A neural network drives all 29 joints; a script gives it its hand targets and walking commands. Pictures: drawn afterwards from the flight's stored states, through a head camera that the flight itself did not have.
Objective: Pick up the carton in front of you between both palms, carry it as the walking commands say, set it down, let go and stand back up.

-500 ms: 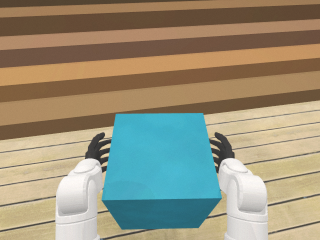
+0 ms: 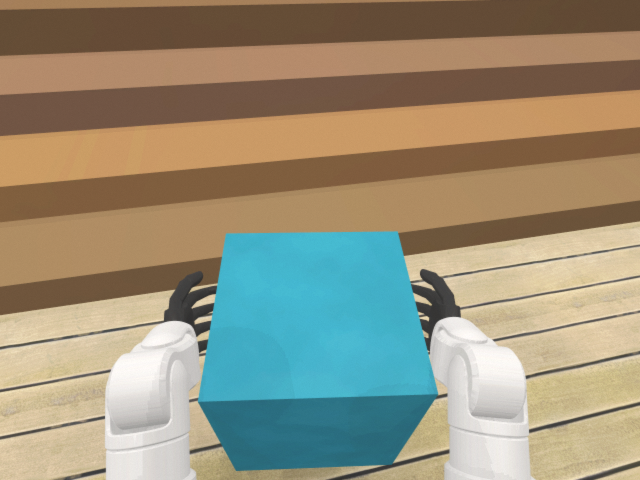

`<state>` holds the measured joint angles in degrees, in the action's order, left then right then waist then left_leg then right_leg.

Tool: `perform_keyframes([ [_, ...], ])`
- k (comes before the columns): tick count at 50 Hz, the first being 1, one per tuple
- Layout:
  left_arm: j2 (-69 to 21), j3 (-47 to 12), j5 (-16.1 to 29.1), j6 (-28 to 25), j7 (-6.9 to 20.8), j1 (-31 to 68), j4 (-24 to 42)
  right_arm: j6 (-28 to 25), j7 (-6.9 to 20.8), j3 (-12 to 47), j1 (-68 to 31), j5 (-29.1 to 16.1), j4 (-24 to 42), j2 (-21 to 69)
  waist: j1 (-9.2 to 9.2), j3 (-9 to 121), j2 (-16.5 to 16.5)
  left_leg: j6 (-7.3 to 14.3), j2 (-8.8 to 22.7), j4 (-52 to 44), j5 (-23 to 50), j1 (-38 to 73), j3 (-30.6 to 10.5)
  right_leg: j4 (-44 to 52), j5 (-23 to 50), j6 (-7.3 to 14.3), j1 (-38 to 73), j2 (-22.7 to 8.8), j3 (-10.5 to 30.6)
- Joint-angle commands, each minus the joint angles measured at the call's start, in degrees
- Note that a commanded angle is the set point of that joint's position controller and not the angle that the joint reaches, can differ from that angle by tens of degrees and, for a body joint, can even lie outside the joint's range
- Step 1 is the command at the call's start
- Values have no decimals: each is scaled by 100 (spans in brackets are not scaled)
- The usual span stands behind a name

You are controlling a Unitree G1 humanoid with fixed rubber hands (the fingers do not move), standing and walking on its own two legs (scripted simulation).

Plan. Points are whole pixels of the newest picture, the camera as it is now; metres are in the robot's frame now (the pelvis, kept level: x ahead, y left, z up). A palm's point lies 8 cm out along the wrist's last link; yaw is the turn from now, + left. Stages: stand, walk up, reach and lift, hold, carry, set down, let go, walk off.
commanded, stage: carry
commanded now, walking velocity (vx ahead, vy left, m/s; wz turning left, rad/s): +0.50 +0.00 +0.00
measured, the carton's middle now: (313, 355) +0.27 +0.00 -0.01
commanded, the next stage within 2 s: none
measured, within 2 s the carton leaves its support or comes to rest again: neither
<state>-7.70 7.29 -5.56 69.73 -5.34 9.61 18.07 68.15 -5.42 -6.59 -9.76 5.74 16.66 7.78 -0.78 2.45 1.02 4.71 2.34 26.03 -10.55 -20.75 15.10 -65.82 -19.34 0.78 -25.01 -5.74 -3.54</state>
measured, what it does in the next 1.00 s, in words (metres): walks ahead: right foot, then left foot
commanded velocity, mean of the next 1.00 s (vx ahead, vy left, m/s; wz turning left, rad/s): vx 0.50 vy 0.00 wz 0.00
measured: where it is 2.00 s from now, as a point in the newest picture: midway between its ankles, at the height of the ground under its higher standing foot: (305, 139)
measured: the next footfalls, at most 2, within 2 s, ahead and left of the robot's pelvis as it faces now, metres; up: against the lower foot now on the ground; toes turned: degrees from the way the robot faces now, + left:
right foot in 0.34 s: +0.42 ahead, -0.11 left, +0.00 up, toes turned -9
left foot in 0.80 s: +0.71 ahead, +0.09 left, +0.00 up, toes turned +11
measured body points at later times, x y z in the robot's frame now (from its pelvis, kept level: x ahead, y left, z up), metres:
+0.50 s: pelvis +0.34 -0.04 +0.00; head +0.37 -0.04 +0.45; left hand +0.63 +0.14 +0.11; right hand +0.66 -0.16 +0.10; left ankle +0.22 +0.08 -0.64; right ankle +0.38 -0.10 -0.74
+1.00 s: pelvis +0.65 +0.03 -0.01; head +0.74 +0.04 +0.43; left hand +1.06 +0.17 +0.11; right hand +1.05 -0.13 +0.11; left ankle +0.67 +0.08 -0.74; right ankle +0.60 -0.10 -0.62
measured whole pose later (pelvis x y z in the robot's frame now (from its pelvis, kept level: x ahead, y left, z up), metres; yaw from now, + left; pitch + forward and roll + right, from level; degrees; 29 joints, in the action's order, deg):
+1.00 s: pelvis +0.65 +0.03 -0.01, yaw +1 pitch +6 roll -1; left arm 1.2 15.5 -3.6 77.0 -7.7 49.8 -3.3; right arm 74.8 -8.1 -15.0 -48.6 2.6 -4.0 -0.6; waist -3.0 -5.3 0.8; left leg 6.1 0.1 30.8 -13.8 -23.7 10.4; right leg -77.8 -22.1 3.5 -38.5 -1.8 -2.2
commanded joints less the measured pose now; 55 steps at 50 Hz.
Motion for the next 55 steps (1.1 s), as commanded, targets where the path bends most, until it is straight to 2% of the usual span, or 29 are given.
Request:
perform_keyframes([
  [1, -5599, -4388, 2209, -265, 1466, 2683, 522, -116, 1551, 4237, -2697, -2390, 695, 5646, -10, 1996, -649, 211, 1582, -1381, 1005, 2482, -1928, 363, 458, 44, -1054, -162, 72],
  [8, -5358, -4418, 1952, -400, 1279, 2167, 607, -161, 1681, 4245, -2220, -2424, 781, 5155, -18, 1369, -915, 259, 1226, -1481, 1761, 2784, -998, 2516, 1298, -101, -1405, 55, -526],
  [13, -4978, -4368, 2151, -158, 1315, 2323, 1011, 19, 1570, 4095, -2137, -2285, 1006, 4766, -60, 817, -975, 112, 1161, -1383, 2353, 2742, -646, 3648, 1844, 66, -805, 256, -905],
  [15, -4767, -4312, 2274, -30, 1322, 2598, 1247, 126, 1504, 4065, -2447, -2315, 1283, 4571, 0, 969, -1034, 0, 1150, -776, 3064, 2731, -440, 3808, 1689, 195, -28, 413, -1060],
  [16, -4676, -4250, 2296, 39, 1320, 2613, 1261, 198, 1467, 4047, -2581, -2332, 1381, 4448, 99, 1215, -905, -108, 953, 22, 3249, 2514, -157, 4027, 1449, 226, 805, 660, -1301],
  [17, -4546, -4156, 2316, 104, 1319, 2630, 1260, 276, 1430, 4027, -2659, -2323, 1454, 4287, 182, 1625, -604, -247, 729, 1109, 2892, 1850, -55, 3941, 1097, 225, 2072, 632, -1216],
  [18, -4315, -4049, 2281, 157, 1324, 2754, 1246, 378, 1392, 4024, -2852, -2356, 1589, 4168, 246, 2205, 448, -512, 379, 2853, 1383, 277, -249, 4178, 19, 713, 3535, -858, 1023],
  [19, -4316, -4017, 2300, 188, 1317, 2821, 1101, 461, 1363, 4039, -3080, -2351, 1696, 4075, 310, 2387, 1715, -627, -371, 4249, -1450, -1318, -650, 5028, -140, 1343, 4324, -1887, 3294],
  [20, -4305, -3989, 2392, 236, 1302, 2900, 1198, 502, 1347, 4015, -3253, -2376, 1579, 4093, 313, 2225, 1502, -432, -165, 5016, -1703, -1807, -1339, 5192, 661, 1379, 4137, -1857, 3209],
  [21, -4348, -4014, 2440, 272, 1283, 3134, 1256, 515, 1334, 4008, -3438, -2427, 1563, 4172, 281, 2225, 1102, -272, 108, 5204, -1503, -1953, -1502, 4961, 1466, 1283, 3958, -1715, 2542],
  [22, -4412, -4035, 2491, 294, 1264, 3426, 1337, 517, 1316, 3994, -3631, -2452, 1566, 4210, 245, 2163, 425, -206, 328, 4881, -1133, -1917, -1581, 4874, 2037, 1111, 3629, -1589, 2013],
  [23, -4428, -4061, 2533, 313, 1245, 3742, 1387, 523, 1292, 3977, -3778, -2440, 1519, 4225, 226, 2112, 152, -196, 456, 4462, -840, -1726, -1595, 4942, 2150, 941, 3253, -1476, 1559],
  [25, -4300, -4091, 2600, 345, 1226, 4210, 1339, 540, 1225, 3960, -4111, -2407, 1331, 4166, 238, 2164, 307, -225, 420, 3877, -577, -1467, -1408, 5072, 2024, 829, 2926, -1292, 974],
  [29, -3882, -3979, 2682, 483, 1217, 4951, 662, 646, 1073, 3774, -4772, -2289, 574, 3908, 249, 1849, 543, -363, 343, 2750, -172, -1799, -1078, 5230, 2006, 936, 2799, -1048, 326],
  [33, -3879, -3636, 2707, 610, 1212, 5608, -244, 811, 1030, 3497, -5495, -2349, -314, 3917, 326, 1460, 617, -343, 124, 1388, 426, -1647, -693, 5086, 2525, 862, 2751, -692, -163],
  [36, -4112, -3399, 2691, 646, 1204, 6226, -801, 865, 1069, 3305, -6177, -2493, -826, 4181, 326, 1346, 768, -224, -61, 646, 860, -1201, -484, 4815, 3202, 738, 2826, -600, -397],
  [38, -4301, -3284, 2729, 639, 1178, 6739, -1084, 856, 1102, 3168, -6726, -2628, -1102, 4350, 190, 1530, 771, -109, -192, 309, 934, -573, -384, 4190, 3846, 601, 2915, -583, -560],
  [39, -4399, -3236, 2753, 636, 1156, 7015, -1239, 838, 1109, 3059, -6823, -2656, -1327, 4405, -84, 2009, 695, -103, -470, 331, 759, 640, -156, 3151, 4064, 456, 2519, -377, -902],
  [40, -4469, -3179, 2764, 625, 1139, 7217, -1408, 808, 1127, 2930, -6994, -2664, -1483, 4398, -365, 2409, 165, -160, -410, 224, 533, 1803, -211, 1995, 3321, 314, 1863, -116, -991],
  [41, -4508, -3076, 2733, 623, 1110, 7400, -1592, 810, 1141, 2787, -7057, -2689, -1699, 4418, -475, 2606, -785, -62, 785, 198, 511, 2679, -1919, 648, 1422, 142, 774, 113, -691],
  [42, -4636, -2987, 2751, 637, 1073, 7582, -1748, 765, 1148, 2692, -7379, -2702, -1880, 4354, -313, 2925, -1926, 813, 1993, -486, 502, 3770, -4438, -703, -958, -38, -1038, 906, -234],
  [43, -4696, -2903, 2702, 615, 1027, 7863, -1756, 730, 1156, 2655, -7550, -2815, -1927, 4654, -374, 2962, -1787, 1109, 2063, -580, 108, 3800, -4590, -1431, -1012, 157, -1607, 637, 345],
  [44, -4888, -2866, 2737, 588, 991, 8125, -1689, 673, 1183, 2631, -7837, -2915, -1796, 4923, -373, 2760, -1458, 1028, 1771, -414, 520, 3573, -4089, -1567, -786, 284, -1898, 460, 432],
  [45, -5111, -2808, 2764, 539, 950, 8315, -1620, 631, 1207, 2641, -8170, -3033, -1583, 5153, -338, 2678, -856, 914, 1630, -271, 1149, 3367, -3552, -1557, -500, 317, -1991, 355, 410],
  [46, -5247, -2745, 2739, 495, 903, 8421, -1571, 597, 1209, 2679, -8515, -3119, -1381, 5355, -286, 2673, -600, 854, 1568, -210, 1811, 3152, -3142, -1468, -272, 325, -2026, 259, 408],
  [49, -5372, -2671, 2611, 409, 756, 8356, -1474, 542, 1128, 2691, -8778, -3186, -1054, 5540, -242, 2994, -570, 850, 1489, -21, 2472, 3422, -2697, -1481, -218, 283, -2344, 267, 238],
  [51, -5318, -2663, 2445, 361, 678, 8150, -1423, 521, 1074, 2686, -8629, -3107, -930, 5479, -317, 3156, -626, 889, 1468, 199, 2893, 3899, -2537, -1574, -244, 297, -2938, 246, 166],
  [53, -5207, -2710, 2289, 318, 633, 8010, -1305, 499, 1052, 2741, -8445, -2996, -806, 5360, -427, 3091, -675, 895, 1402, 337, 3238, 4226, -2408, -1644, -261, 297, -3549, 238, 33],
  [55, -5056, -2794, 2175, 292, 624, 7952, -1092, 489, 1054, 2808, -8283, -2869, -655, 5180, -659, 3018, -897, 1108, 1480, 300, 3237, 4758, -2571, -2474, -552, 327, -4465, 224, -69],
])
